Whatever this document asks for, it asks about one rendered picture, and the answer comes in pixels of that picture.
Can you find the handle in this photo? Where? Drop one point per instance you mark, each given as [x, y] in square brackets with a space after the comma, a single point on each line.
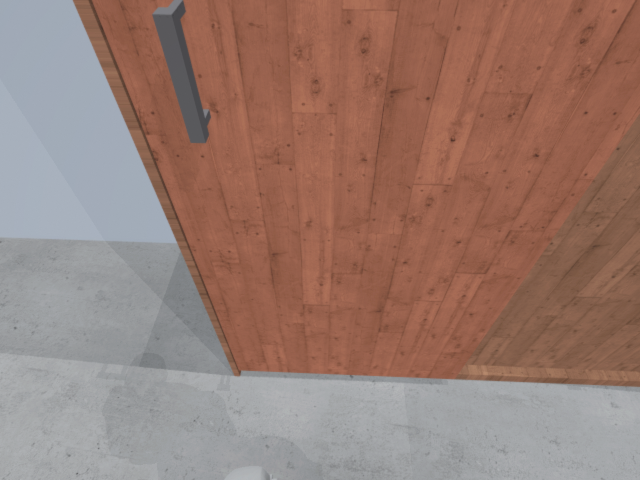
[171, 35]

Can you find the wardrobe door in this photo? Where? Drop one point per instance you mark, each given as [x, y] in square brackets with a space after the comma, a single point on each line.
[579, 306]
[380, 176]

